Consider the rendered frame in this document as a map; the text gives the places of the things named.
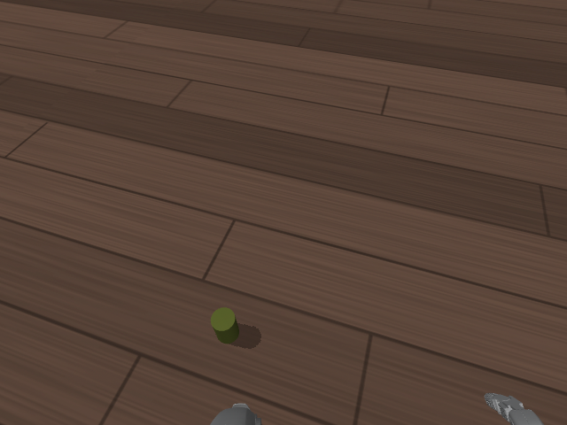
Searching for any can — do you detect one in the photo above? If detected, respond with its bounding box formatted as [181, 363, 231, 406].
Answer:
[211, 307, 239, 344]

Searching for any right robot hand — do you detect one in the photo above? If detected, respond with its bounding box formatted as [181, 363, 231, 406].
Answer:
[485, 393, 544, 425]

